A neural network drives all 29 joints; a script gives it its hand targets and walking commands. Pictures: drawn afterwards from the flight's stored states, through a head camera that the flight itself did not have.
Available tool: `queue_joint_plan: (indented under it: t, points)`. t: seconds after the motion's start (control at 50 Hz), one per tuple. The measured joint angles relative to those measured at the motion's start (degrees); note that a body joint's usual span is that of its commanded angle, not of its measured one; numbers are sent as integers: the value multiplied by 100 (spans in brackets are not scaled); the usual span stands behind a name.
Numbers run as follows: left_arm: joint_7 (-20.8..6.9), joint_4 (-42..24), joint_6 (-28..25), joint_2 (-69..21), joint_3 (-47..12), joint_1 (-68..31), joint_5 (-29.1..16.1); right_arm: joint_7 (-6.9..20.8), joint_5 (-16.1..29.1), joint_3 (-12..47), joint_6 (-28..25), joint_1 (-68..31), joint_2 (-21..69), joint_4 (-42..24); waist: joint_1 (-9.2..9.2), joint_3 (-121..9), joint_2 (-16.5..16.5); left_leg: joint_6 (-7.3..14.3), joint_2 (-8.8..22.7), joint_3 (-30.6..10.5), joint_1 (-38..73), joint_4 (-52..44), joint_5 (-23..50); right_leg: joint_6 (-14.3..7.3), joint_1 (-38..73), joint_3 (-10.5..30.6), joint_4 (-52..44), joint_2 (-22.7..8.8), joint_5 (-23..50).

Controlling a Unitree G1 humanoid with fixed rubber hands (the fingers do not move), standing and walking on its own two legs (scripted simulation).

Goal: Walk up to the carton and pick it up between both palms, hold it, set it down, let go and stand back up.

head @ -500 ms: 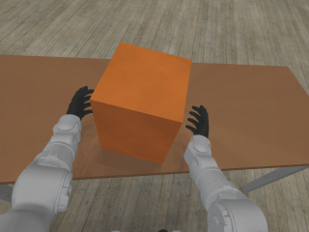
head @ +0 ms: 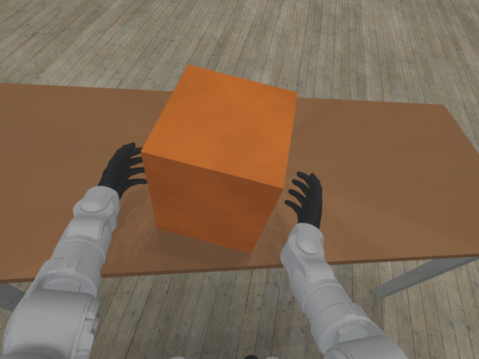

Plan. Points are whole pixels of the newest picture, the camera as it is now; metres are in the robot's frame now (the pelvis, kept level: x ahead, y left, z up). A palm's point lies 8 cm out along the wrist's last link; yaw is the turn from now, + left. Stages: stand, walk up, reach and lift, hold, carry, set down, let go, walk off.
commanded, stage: set down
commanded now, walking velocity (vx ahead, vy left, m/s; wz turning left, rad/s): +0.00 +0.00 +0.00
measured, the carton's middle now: (222, 165) +0.46 +0.01 +0.01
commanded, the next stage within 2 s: none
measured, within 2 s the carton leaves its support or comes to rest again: neither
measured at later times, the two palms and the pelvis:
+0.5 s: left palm (75, 228) +0.35 +0.25 -0.01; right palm (308, 253) +0.28 -0.12 +0.02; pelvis -0.02 +0.01 +0.00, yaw +0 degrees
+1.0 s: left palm (50, 275) +0.28 +0.28 -0.02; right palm (310, 289) +0.23 -0.11 +0.01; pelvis -0.01 +0.02 +0.00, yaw +0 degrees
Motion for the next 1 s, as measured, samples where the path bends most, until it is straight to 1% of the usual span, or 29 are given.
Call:
queue_joint_plan:
  t: [0.12,0.22,0.34,0.4,0.5,0.6,0.64,0.7,0.74,0.78,0.84,0.9,1.0]
  points:
    - [-137,-724,237,137,8,597,0,-64,218,420,-16,718,-1,-757,4,0,68,0,0,0,0,0,29,0,36,0,-75,4,66]
    - [-162,-1038,284,192,10,899,0,-28,257,518,117,1200,-12,-1244,92,0,80,0,0,0,-1,0,67,0,68,0,-141,7,139]
    - [-162,-1112,285,343,11,1077,-11,48,184,508,428,1375,-68,-1541,174,-1,44,0,-1,0,-1,0,117,0,83,0,-173,7,208]
    - [-156,-1355,282,402,10,1266,-31,60,164,510,494,1468,-89,-1732,208,0,24,1,-2,0,-1,0,134,0,88,0,-183,7,228]
    - [-156,-1573,282,424,9,1512,-60,44,106,502,572,1594,-117,-1870,247,0,6,7,-2,0,-1,0,146,0,96,0,-198,7,247]
    - [-171,-1854,282,425,9,1796,-68,20,127,561,554,1902,-173,-2089,298,0,2,19,-3,0,0,0,141,0,106,0,-217,8,248]
    - [-196,-2066,283,425,9,1959,-68,3,139,611,513,2120,-204,-2248,337,0,3,22,-3,0,0,0,133,0,113,0,-231,9,248]
    - [-238,-2196,312,425,9,2099,-67,-14,141,657,495,2388,-227,-2399,396,0,3,29,-4,0,-1,0,122,0,121,0,-249,9,248]
    - [-264,-2411,356,425,8,2264,-68,-33,176,751,441,2640,-240,-2600,441,0,4,35,-4,0,0,0,114,0,131,0,-267,11,248]
    - [-308,-2764,409,425,25,2532,-68,-54,207,896,340,2970,-265,-2868,491,5,12,44,-2,0,19,0,100,0,164,0,-298,15,247]
    - [-374,-3128,446,425,35,2885,-67,-55,163,983,214,3393,-295,-3131,583,29,30,45,-1,0,84,0,68,0,252,0,-349,18,245]
    - [-373,-3188,481,436,36,3017,-67,-45,124,966,258,3536,-295,-3199,657,57,30,63,-3,0,118,0,57,0,298,0,-372,18,243]
    - [-341,-3615,488,468,35,3377,-117,-11,93,954,261,3706,-298,-3453,726,129,26,75,-4,1,210,0,37,0,397,0,-388,19,232]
